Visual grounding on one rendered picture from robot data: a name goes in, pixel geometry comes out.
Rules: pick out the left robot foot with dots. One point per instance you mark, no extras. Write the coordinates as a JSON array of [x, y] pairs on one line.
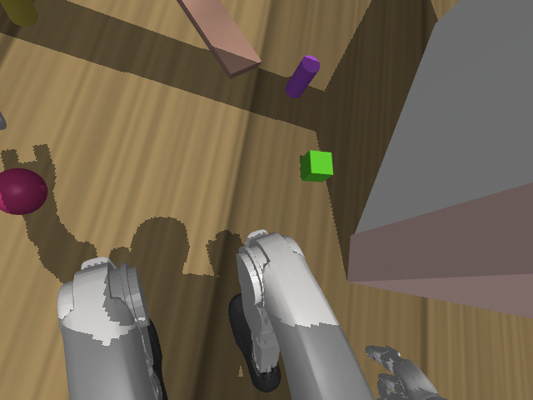
[[157, 361]]

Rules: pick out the right robot foot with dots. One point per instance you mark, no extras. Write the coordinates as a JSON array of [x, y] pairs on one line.
[[266, 381]]

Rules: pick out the right robot hand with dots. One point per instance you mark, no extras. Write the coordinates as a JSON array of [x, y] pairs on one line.
[[409, 382]]

